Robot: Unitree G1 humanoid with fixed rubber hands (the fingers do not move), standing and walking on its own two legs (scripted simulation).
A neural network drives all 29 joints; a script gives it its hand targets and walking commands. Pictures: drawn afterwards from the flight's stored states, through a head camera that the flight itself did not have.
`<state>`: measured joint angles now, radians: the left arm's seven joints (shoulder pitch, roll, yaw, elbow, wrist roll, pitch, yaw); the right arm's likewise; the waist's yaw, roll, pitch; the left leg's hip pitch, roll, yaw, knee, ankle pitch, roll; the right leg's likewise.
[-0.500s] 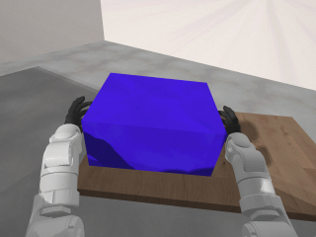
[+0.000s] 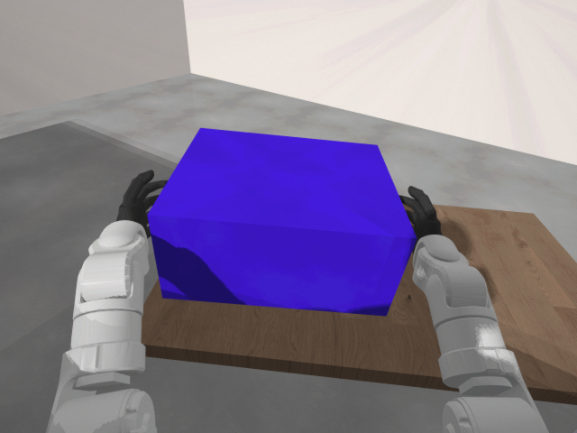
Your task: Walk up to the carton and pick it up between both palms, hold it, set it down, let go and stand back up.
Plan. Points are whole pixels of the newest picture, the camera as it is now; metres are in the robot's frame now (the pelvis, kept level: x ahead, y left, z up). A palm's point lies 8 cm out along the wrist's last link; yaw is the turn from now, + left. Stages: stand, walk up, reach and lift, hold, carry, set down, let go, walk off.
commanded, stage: hold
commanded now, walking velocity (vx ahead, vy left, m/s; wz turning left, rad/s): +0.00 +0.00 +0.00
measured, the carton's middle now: (283, 212) +0.42 +0.01 +0.17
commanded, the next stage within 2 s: none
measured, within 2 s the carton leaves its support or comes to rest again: neither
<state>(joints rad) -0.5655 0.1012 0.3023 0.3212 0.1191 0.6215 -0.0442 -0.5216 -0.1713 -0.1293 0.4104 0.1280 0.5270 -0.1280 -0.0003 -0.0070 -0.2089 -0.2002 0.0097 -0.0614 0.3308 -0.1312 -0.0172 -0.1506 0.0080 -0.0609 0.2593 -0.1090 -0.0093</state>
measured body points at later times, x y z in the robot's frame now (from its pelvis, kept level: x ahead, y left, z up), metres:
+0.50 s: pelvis +0.00 +0.00 +0.00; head -0.08 +0.01 +0.44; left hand +0.36 +0.21 +0.19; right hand +0.36 -0.19 +0.18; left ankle +0.03 +0.13 -0.75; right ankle +0.02 -0.11 -0.75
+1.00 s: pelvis +0.00 +0.00 +0.00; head -0.08 +0.01 +0.44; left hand +0.36 +0.21 +0.19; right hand +0.36 -0.19 +0.18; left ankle +0.03 +0.13 -0.75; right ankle +0.02 -0.11 -0.75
